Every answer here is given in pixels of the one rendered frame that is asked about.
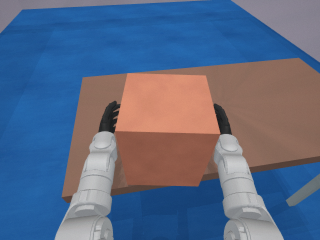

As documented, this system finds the robot right upper arm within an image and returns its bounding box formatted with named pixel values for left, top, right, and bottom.
left=223, top=217, right=284, bottom=240

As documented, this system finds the table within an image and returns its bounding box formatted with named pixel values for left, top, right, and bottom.
left=61, top=58, right=320, bottom=207

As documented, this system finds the carton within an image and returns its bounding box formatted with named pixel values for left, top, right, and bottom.
left=115, top=73, right=221, bottom=187

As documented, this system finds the robot left upper arm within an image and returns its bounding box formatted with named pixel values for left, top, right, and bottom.
left=55, top=214, right=114, bottom=240

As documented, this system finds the right robot hand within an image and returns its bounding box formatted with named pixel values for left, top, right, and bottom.
left=213, top=103, right=232, bottom=135

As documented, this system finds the left robot hand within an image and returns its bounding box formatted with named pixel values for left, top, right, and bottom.
left=98, top=101, right=121, bottom=133

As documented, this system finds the left robot forearm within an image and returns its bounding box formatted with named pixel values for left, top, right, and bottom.
left=54, top=131, right=118, bottom=240

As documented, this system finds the right robot forearm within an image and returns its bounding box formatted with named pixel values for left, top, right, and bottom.
left=213, top=134, right=284, bottom=240

